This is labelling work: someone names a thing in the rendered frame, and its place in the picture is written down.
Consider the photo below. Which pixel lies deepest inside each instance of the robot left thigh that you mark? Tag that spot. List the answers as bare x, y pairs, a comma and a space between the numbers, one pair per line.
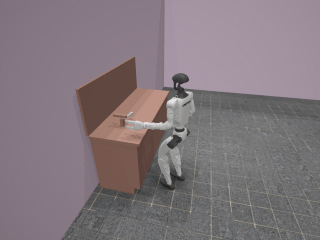
165, 147

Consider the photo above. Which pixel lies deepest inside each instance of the left robot forearm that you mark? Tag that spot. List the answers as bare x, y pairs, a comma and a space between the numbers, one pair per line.
157, 126

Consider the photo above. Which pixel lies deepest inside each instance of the right robot upper arm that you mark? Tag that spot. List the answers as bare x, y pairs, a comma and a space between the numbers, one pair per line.
192, 106

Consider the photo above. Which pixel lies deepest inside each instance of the tap lever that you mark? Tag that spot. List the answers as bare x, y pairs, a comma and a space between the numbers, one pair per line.
131, 113

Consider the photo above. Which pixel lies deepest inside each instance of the left robot upper arm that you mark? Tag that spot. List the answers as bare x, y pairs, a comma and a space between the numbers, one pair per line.
171, 105

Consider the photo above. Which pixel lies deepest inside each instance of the counter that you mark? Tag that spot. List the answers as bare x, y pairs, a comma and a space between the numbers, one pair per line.
122, 156

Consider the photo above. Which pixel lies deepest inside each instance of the robot left hand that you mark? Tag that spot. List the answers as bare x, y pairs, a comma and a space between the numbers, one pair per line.
138, 125

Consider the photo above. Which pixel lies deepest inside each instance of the robot right shin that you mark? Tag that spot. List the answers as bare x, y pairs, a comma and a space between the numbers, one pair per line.
176, 160

